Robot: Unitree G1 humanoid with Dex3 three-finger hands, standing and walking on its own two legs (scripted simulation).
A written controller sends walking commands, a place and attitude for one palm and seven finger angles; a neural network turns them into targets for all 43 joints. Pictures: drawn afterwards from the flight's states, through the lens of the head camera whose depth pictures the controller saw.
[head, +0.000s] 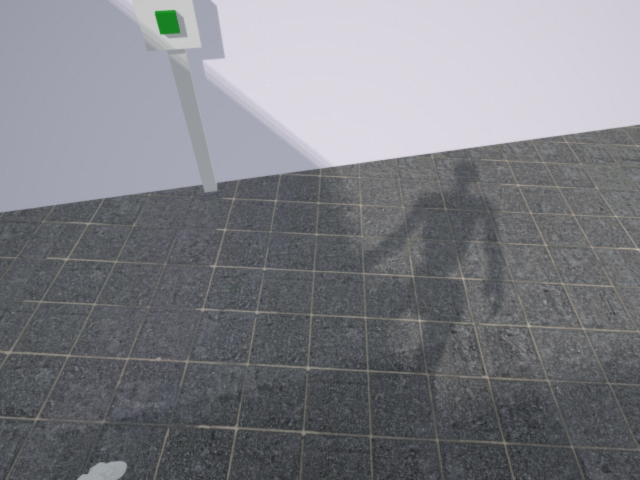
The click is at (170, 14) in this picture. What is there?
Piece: button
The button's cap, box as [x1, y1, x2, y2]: [155, 10, 179, 34]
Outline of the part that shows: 155,11 160,34 179,32 174,10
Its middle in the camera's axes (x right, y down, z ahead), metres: -0.50 -0.70 +1.25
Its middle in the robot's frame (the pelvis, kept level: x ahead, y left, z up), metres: +1.39 +0.57 +0.00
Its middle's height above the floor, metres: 0.77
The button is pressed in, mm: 0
